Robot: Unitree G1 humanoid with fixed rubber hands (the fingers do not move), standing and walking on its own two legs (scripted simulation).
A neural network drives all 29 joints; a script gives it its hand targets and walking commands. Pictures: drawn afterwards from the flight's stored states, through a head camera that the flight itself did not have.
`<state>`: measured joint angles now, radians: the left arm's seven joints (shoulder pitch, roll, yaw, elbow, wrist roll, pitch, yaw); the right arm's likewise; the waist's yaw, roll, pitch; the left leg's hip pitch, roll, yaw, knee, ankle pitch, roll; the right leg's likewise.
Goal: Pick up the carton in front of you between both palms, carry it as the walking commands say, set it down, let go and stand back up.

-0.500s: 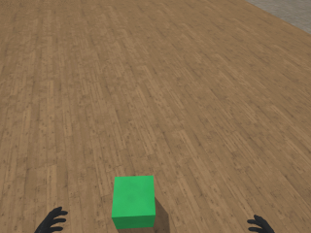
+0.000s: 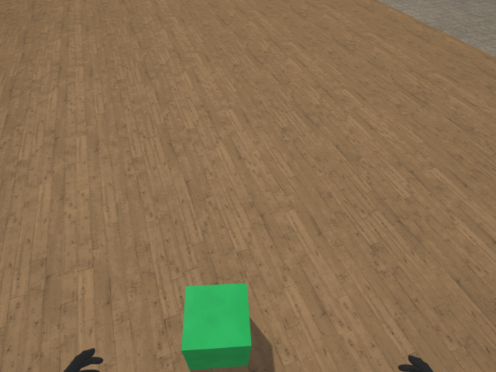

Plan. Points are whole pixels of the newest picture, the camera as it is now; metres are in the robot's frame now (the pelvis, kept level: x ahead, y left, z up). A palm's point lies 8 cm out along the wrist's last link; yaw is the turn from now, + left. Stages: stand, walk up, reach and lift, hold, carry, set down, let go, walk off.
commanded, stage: stand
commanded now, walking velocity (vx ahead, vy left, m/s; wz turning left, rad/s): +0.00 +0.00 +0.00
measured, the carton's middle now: (217, 327) +0.40 +0.09 -0.65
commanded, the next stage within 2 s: none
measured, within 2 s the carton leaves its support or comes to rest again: neither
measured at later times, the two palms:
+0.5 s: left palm out of the picture +0.07 +0.30 -0.10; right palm out of the picture +0.09 -0.31 -0.09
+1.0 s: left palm out of the picture +0.06 +0.31 -0.10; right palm out of the picture +0.08 -0.31 -0.09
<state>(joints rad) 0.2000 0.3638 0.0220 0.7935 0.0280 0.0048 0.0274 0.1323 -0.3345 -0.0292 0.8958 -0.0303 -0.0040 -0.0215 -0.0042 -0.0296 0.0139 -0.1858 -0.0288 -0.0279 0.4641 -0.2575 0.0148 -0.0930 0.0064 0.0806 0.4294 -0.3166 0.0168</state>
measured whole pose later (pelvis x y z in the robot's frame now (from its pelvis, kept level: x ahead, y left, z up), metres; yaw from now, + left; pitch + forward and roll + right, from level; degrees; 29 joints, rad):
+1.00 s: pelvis -0.02 +0.00 +0.01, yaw +1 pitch -2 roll +0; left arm 0.15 0.39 0.01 0.99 0.02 -0.01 0.01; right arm 0.11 -0.38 0.00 1.05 -0.02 -0.01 -0.01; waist 0.00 -0.02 0.03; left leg -0.16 -0.02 -0.06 0.39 -0.18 0.00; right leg -0.06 0.00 0.05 0.35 -0.25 0.01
